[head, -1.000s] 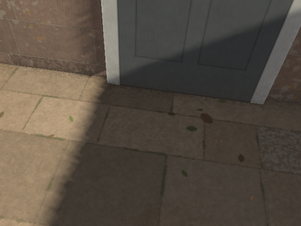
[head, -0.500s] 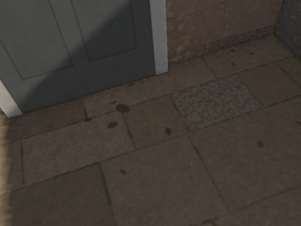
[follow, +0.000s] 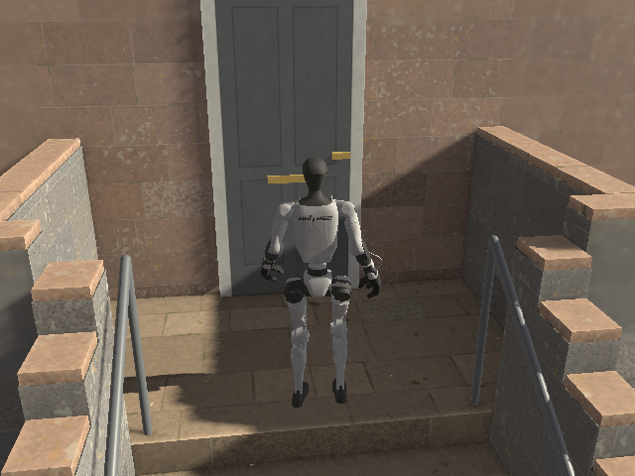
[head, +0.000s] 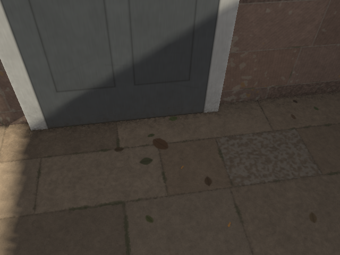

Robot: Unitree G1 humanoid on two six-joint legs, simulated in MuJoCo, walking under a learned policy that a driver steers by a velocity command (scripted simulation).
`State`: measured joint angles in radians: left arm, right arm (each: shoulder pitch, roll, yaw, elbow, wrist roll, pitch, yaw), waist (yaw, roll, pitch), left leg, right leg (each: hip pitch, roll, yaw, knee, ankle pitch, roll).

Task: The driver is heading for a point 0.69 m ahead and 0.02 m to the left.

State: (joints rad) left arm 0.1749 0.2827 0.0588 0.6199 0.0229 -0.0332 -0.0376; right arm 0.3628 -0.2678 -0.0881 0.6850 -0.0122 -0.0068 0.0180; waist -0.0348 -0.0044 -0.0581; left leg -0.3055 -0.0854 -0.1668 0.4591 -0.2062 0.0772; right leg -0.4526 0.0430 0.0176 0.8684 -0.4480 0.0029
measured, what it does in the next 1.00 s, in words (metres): walks ahead: right foot, then left foot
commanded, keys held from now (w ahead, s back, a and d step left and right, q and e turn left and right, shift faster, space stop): w+q+shift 0.28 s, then w+shift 0.02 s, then w+e+shift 0.52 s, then shift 0.18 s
